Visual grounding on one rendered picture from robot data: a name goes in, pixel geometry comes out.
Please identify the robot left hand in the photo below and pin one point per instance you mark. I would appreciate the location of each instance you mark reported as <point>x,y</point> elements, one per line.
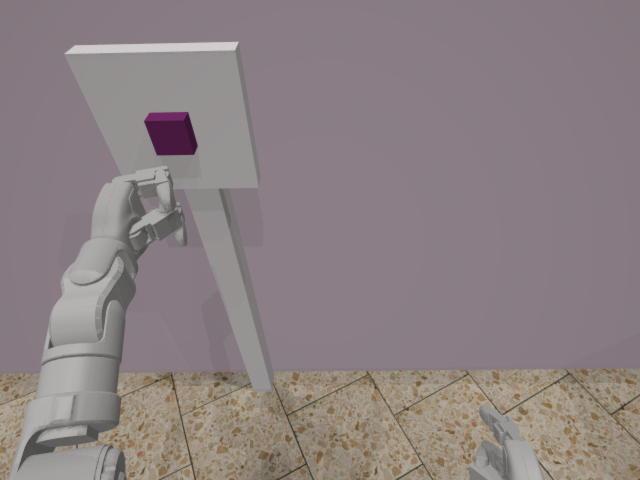
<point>119,213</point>

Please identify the left robot upper arm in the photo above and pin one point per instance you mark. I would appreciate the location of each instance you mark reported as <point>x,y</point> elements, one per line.
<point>101,462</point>

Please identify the button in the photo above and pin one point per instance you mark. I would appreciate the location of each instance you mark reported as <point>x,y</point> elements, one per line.
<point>171,133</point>

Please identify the panel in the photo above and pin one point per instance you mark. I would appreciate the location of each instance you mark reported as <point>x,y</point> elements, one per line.
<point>122,84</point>

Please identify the robot right hand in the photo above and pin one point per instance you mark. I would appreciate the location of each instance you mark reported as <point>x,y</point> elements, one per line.
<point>517,461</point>

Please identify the robot left forearm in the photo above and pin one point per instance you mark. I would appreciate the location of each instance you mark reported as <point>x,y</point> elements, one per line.
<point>76,397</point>

